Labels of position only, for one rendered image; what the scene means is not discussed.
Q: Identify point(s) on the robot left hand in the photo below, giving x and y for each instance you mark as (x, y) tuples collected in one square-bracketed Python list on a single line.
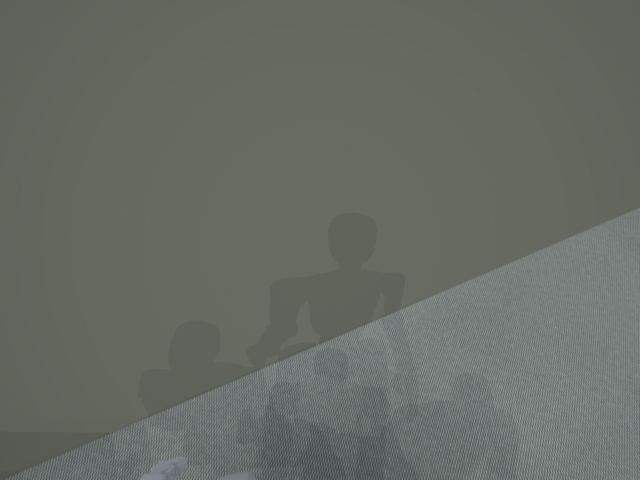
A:
[(167, 470)]

